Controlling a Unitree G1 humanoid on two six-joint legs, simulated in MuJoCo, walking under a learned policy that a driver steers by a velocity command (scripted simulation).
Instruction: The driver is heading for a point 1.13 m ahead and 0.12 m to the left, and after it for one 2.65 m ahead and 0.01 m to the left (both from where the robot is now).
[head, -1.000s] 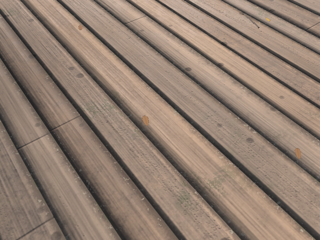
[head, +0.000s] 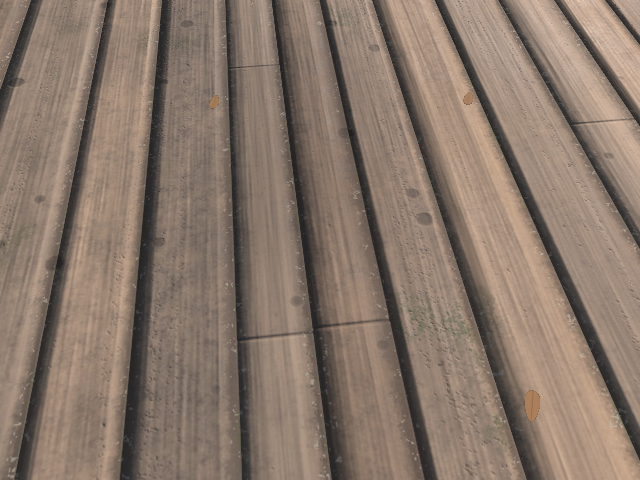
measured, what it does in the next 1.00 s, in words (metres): walks ahead, turning left: left foot, then right foot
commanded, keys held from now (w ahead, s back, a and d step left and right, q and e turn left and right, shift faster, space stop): w+q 0.50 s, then w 0.34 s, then w+e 0.16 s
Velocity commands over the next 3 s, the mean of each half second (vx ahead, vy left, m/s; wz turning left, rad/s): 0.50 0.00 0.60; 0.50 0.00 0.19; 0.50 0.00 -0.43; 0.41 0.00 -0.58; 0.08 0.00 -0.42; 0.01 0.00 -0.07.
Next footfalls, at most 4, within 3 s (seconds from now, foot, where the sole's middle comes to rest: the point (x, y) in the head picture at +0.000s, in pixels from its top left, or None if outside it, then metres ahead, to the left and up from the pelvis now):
0.38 left None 0.35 0.19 -0.77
0.92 right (288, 374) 0.70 0.10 -0.77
1.40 left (179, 302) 0.89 0.38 -0.77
1.90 right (294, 218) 1.16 0.10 -0.77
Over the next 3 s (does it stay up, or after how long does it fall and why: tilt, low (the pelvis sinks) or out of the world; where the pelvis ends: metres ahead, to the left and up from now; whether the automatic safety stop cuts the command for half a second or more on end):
stays up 1.14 0.19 0.00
